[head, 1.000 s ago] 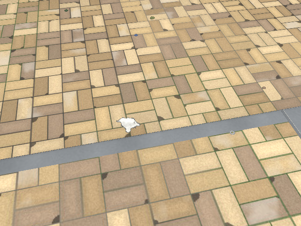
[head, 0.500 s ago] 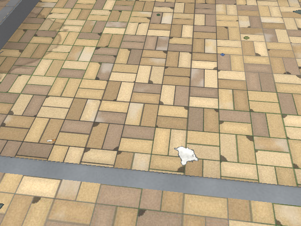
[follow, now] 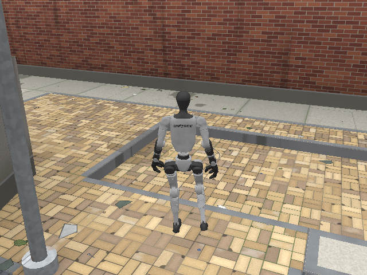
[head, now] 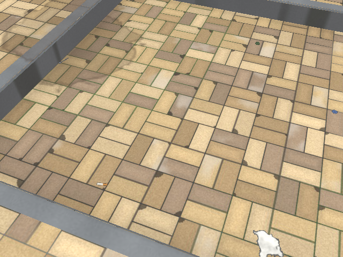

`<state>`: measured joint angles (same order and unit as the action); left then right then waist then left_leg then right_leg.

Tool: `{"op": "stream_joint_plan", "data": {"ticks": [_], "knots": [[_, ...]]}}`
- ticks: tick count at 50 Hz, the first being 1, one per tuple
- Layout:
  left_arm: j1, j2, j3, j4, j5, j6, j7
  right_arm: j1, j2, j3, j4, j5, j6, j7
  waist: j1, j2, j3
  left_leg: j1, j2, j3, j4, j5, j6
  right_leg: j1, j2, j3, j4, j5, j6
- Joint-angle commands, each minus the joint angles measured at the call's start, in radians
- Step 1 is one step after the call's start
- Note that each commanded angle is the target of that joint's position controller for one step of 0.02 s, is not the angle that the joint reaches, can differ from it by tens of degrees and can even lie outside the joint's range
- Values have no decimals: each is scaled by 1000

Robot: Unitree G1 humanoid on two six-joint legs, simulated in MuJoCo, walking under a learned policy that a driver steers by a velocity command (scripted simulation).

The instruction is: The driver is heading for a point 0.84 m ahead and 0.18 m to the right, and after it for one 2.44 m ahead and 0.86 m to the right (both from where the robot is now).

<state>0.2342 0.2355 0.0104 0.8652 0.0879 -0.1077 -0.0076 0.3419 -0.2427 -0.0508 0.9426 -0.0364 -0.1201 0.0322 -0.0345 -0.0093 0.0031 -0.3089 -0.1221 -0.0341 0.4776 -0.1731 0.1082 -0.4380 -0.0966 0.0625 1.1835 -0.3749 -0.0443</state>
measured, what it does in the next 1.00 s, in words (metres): walks ahead: right foot, then left foot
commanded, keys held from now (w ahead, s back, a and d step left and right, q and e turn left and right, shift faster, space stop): w+q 0.04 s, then w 0.28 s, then w+e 0.66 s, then e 0.02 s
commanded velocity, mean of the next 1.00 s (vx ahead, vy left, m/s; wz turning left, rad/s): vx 0.50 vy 0.00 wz -0.11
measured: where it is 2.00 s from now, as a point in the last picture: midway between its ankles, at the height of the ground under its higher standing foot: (182, 218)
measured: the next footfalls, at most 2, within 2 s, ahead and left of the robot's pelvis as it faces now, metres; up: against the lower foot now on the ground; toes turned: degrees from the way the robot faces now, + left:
right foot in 0.32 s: +0.35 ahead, -0.12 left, +0.00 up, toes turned +5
left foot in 0.80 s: +0.51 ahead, +0.12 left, +0.00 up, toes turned -4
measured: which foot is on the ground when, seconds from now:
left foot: down 0.00-0.34, up 0.36-0.78, down 0.80-1.00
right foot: up 0.00-0.30, down 0.32-0.80, up 0.82-1.00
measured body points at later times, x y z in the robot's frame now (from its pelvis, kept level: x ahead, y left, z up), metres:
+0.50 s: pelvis +0.27 -0.05 +0.00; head +0.28 -0.05 +0.45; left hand +0.30 +0.22 -0.12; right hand +0.35 -0.30 -0.13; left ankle +0.21 +0.09 -0.65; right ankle +0.31 -0.12 -0.73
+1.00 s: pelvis +0.50 +0.00 -0.01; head +0.50 +0.00 +0.44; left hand +0.66 +0.22 -0.13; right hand +0.49 -0.24 -0.15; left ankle +0.47 +0.12 -0.73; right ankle +0.53 -0.13 -0.67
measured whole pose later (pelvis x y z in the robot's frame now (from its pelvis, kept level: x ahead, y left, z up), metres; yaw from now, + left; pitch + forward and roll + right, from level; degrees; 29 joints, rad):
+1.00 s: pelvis +0.50 +0.00 -0.01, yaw -12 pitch +1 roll +3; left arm 0.24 0.25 0.05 0.82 0.11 -0.08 -0.07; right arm 0.38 -0.18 0.00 0.85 -0.08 -0.11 -0.03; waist -0.03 -0.06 -0.03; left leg -0.22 -0.02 0.14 0.59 -0.39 0.03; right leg -0.69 -0.04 0.06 1.16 -0.07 -0.07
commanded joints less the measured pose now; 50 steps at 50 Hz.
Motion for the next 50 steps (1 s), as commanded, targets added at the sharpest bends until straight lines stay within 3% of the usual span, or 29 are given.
{"op": "stream_joint_plan", "data": {"ticks": [1, 4, 7, 11, 12, 13, 14, 16, 17, 18, 19, 20, 21, 22, 23, 27, 33, 34, 38, 39, 40, 41, 42, 43, 44, 45, 46, 48, 50], "knots": [[41, 13, -5, -76, -10, 10, 16, -74, -35, 14, -81, -2, -27, 10, 77, 50, 14, -66, 255, -352, -307, -46, 196, -103, -16, 22, -46, 75, -3], [-36, 23, -14, -96, -12, 30, 6, -19, -75, 8, -64, -25, -35, 27, 43, 36, 42, -143, 222, -271, -306, 23, 175, -80, -18, -38, -280, 269, 49], [-166, 18, -26, -124, -21, 53, -20, 119, -102, -6, -10, -20, -27, 54, -27, 58, 51, -65, 231, -262, -265, 99, 169, -59, 5, -72, -482, 398, 61], [-313, 63, -11, -154, -18, 33, -27, 217, -102, -12, 19, -26, -4, 56, -81, 65, 47, 174, 290, -328, -195, 218, 182, -149, 44, -78, -619, 382, 34], [-294, 84, 10, -185, -90, 35, -21, 181, -147, -31, -6, 60, 29, -4, -61, 87, 49, 165, 243, -270, -194, 367, 94, -55, 88, -122, -602, 350, 41], [-267, 71, 9, -182, -94, 32, -19, 180, -142, -27, 0, 60, 47, -28, -49, 117, 50, 173, 236, -268, -169, 400, 65, -3, 98, -115, -615, 306, 39], [-280, 78, 3, -151, -38, 21, -20, 181, -84, -2, 35, -59, 23, 19, -19, 47, 31, 225, 314, -327, -121, 416, 107, -8, 59, -53, -689, 386, -7], [-60, 146, 35, -86, -57, -3, -7, 128, -92, -13, 20, -55, 5, 46, 71, 44, -83, 184, 220, -253, 60, 507, 44, 305, 49, -60, -681, 450, -95], [144, 211, 52, -27, -44, -12, -13, 193, -27, 2, -7, -51, -7, 48, 100, -135, -275, 9, 81, -177, 324, 259, -22, 664, -67, 113, -648, 582, -241], [318, 267, 92, -6, -61, 12, -8, 222, -101, -27, -10, 93, 21, -28, 177, -145, -330, -239, 7, -14, 695, -162, -54, 837, -305, 450, -692, 442, -303], [285, 203, 84, 8, -102, 32, -17, 184, -128, -29, -16, 55, 31, -44, 134, -99, -229, -375, 47, -26, 804, -334, -58, 744, -307, 594, -802, 300, -286], [171, 145, 70, -22, -104, 41, -24, 87, -109, -26, -42, 23, 37, -44, 108, -43, -76, -417, 99, -39, 813, -243, -58, 592, -258, 507, -857, 232, -259], [88, 106, 60, -43, -90, 46, -27, 3, -90, -23, -78, 17, 39, -38, 83, -25, -4, -398, 134, -34, 775, -175, -57, 461, -215, 421, -897, 311, -241], [114, 41, 31, -23, -9, -3, -16, -13, 31, 30, -88, -96, 20, -15, 102, -103, -23, -400, 172, -136, 778, -186, -51, 430, -157, 417, -980, 48, -275], [82, 9, 31, -16, -9, -23, -6, -29, 45, 37, -99, -103, 15, -12, 83, -60, 44, -423, 188, -127, 703, -169, -53, 384, -133, 395, -1015, 12, -274], [106, 54, 48, 17, -45, -53, -19, -108, -40, 32, -138, -55, 35, -25, 65, -22, 18, -375, 207, -54, 461, -97, -131, 316, -68, 267, -1036, 183, -265], [178, 97, 55, 28, -34, -38, -74, -245, -8, 55, -216, -49, 71, 1, 78, -54, 40, -83, 169, 47, 262, 168, -121, -8, -3, 190, -985, 247, -248], [179, 79, 47, 23, -12, -42, -71, -231, -16, 55, -221, -57, 62, 1, 62, -64, 35, -66, 191, -3, 334, 237, -113, -1, -30, 221, -926, 270, -247], [230, 113, 60, 15, -19, -44, -36, -291, -67, 32, -285, -38, 33, -27, 82, -65, 12, -173, 161, 2, 237, -47, -102, 271, -78, 332, -745, 385, -245], [148, 104, 56, -28, -2, -40, -32, -154, -66, 23, -258, -49, 21, -33, 6, -67, -17, 64, 110, 91, 278, -26, -86, 127, -14, 266, -630, 472, -215], [87, 120, 65, -46, -10, -44, -51, 23, -96, 0, -211, -13, 10, -42, -95, 2, -38, 336, 111, 60, 159, 1, -51, -62, 39, 257, -445, 528, -181], [76, 60, 48, -80, -7, -52, -75, 240, -140, -11, -163, -8, -5, -57, -171, 129, -162, 621, 237, -76, 104, 56, 75, -222, 159, 170, -126, 370, -127], [240, -100, 11, -82, -13, -64, -83, 254, -165, 14, -172, -16, -18, -35, -41, 261, -309, 750, 520, -462, 55, 504, 360, -392, 259, 105, 202, -287, -64], [161, 9, 40, -102, -33, -61, -77, 210, -143, -1, -164, -63, -23, -10, -72, 160, -39, 525, 609, -668, -96, 206, 374, -640, 202, 150, 291, -222, -54], [101, 56, 52, -97, -29, -38, -49, 86, -73, 16, -174, -24, -21, -2, -25, 77, 53, 349, 591, -548, -134, -2, 303, -623, 103, 146, 277, -82, -57], [96, 47, 52, -78, -10, -9, -26, 8, 18, 45, -180, -2, -12, -3, 12, 26, 28, 228, 526, -433, -135, -110, 247, -530, 53, 104, 254, 18, -46], [95, 5, 34, -67, 16, 12, -19, -53, 100, 70, -200, -11, -10, -16, 36, 38, 14, 153, 466, -318, -167, -95, 199, -446, 8, 111, 152, 110, -34], [86, -83, -3, -72, 43, 33, -53, -91, 84, 65, -183, -37, -4, -56, 65, 60, 54, -4, 369, -119, -177, -5, 125, -287, -10, 44, 30, 260, -23], [58, -21, 7, -72, 28, 20, -97, -85, 91, 79, -183, -63, -32, -92, 46, 14, 28, -1, 306, 11, -60, 10, 60, -270, -31, 52, -218, 628, -28]]}}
